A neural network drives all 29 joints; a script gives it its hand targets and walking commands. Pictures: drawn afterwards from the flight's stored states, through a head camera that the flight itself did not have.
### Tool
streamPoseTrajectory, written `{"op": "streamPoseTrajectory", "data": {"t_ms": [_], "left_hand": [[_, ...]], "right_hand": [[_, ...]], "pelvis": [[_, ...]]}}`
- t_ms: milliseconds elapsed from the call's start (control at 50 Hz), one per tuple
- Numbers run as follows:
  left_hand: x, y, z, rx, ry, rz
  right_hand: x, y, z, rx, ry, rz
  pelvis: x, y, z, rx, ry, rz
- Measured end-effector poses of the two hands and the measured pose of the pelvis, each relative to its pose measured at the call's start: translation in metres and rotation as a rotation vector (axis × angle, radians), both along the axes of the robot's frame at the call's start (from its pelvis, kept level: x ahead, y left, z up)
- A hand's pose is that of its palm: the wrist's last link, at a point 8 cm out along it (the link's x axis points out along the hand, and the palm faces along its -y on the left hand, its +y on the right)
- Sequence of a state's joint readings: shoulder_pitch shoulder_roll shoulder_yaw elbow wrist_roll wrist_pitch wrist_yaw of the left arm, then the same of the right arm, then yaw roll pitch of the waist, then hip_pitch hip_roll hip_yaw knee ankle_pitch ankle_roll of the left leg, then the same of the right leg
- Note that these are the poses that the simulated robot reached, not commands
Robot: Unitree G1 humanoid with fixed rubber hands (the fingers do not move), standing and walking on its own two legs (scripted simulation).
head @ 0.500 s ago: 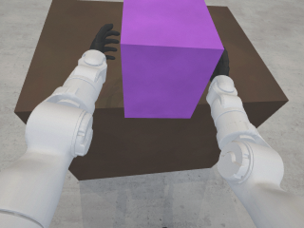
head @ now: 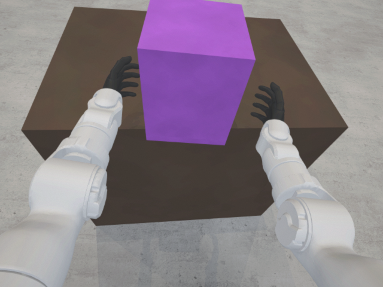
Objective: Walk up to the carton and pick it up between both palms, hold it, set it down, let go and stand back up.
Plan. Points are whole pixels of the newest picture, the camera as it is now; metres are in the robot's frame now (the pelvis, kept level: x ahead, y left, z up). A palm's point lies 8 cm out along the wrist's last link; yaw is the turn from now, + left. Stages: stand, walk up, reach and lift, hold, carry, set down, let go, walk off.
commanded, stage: set down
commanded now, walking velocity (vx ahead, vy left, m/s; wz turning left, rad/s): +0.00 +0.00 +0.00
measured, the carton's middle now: (191, 76) +0.57 -0.02 +0.12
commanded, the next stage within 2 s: none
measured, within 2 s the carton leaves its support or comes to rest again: neither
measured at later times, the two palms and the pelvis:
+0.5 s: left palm (109, 120) +0.42 +0.15 +0.12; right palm (302, 144) +0.36 -0.22 +0.12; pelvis -0.04 -0.04 +0.00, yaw +1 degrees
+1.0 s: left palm (79, 163) +0.34 +0.20 +0.09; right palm (289, 188) +0.29 -0.19 +0.08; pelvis -0.03 -0.04 +0.00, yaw +1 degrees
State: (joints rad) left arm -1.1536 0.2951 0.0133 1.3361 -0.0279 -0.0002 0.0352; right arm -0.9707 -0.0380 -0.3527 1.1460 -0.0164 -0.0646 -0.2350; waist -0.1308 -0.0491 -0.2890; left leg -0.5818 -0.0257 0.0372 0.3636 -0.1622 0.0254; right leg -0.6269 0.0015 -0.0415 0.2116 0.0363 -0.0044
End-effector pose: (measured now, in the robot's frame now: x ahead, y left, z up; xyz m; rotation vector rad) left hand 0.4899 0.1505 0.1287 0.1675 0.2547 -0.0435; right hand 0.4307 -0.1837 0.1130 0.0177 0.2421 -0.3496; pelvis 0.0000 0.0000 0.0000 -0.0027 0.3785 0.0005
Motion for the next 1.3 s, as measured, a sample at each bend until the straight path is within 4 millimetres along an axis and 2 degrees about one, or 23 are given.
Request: {"op": "streamPoseTrajectory", "data": {"t_ms": [180,320,480,560,680,740,920,1020,1080,1300], "left_hand": [[-0.030,-0.005,0.021,0.000,-0.035,-0.006],[-0.049,-0.004,0.019,-0.042,-0.019,0.010],[-0.070,0.000,-0.004,-0.055,0.013,0.012],[-0.076,0.004,-0.011,-0.062,0.003,0.020],[-0.083,0.018,-0.014,-0.084,-0.032,0.051],[-0.090,0.026,-0.023,-0.083,-0.021,0.056],[-0.130,0.045,-0.040,-0.048,-0.045,0.028],[-0.155,0.047,-0.033,-0.025,-0.081,-0.001],[-0.162,0.052,-0.034,-0.042,-0.055,0.007],[-0.192,0.058,-0.013,-0.036,-0.075,0.009]], "right_hand": [[-0.024,-0.014,0.024,0.030,-0.042,0.004],[-0.039,-0.025,0.033,0.012,-0.044,0.001],[-0.065,-0.038,0.010,0.018,-0.015,-0.027],[-0.074,-0.037,0.000,0.027,-0.019,-0.021],[-0.080,-0.024,-0.011,0.031,-0.022,0.015],[-0.086,-0.018,-0.023,0.037,0.003,0.024],[-0.122,-0.006,-0.041,0.058,-0.017,0.040],[-0.146,-0.007,-0.035,0.086,-0.069,0.036],[-0.154,-0.004,-0.030,0.088,-0.065,0.045],[-0.185,-0.002,-0.017,0.091,-0.067,0.045]], "pelvis": [[-0.021,-0.016,-0.001,0.027,-0.072,0.003],[-0.030,-0.030,-0.002,0.046,-0.117,0.002],[-0.037,-0.037,-0.002,0.054,-0.173,0.001],[-0.040,-0.039,-0.002,0.057,-0.185,0.000],[-0.040,-0.041,-0.002,0.060,-0.196,0.000],[-0.039,-0.041,-0.002,0.060,-0.206,-0.001],[-0.035,-0.037,0.000,0.054,-0.258,-0.002],[-0.034,-0.035,0.001,0.050,-0.299,-0.003],[-0.035,-0.034,0.001,0.049,-0.322,-0.003],[-0.037,-0.032,0.002,0.046,-0.390,-0.004]]}}
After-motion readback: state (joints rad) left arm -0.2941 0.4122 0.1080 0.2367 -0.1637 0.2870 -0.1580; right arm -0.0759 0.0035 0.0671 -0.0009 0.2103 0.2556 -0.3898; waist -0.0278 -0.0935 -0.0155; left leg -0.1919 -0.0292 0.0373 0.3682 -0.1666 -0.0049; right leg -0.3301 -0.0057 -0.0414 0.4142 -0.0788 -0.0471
